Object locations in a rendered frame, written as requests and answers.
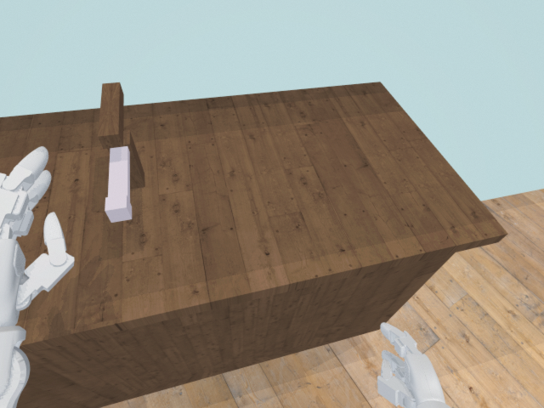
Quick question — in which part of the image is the tap lever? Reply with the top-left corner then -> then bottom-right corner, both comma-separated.
105,146 -> 132,223

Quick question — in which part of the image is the robot left forearm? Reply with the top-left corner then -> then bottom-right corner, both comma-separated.
0,326 -> 30,408

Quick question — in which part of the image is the left robot hand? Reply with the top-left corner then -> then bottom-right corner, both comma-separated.
0,146 -> 75,326

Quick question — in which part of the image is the right robot hand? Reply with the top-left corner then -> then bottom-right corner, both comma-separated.
377,322 -> 445,408

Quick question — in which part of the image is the counter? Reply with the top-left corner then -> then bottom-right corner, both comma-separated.
0,82 -> 507,408

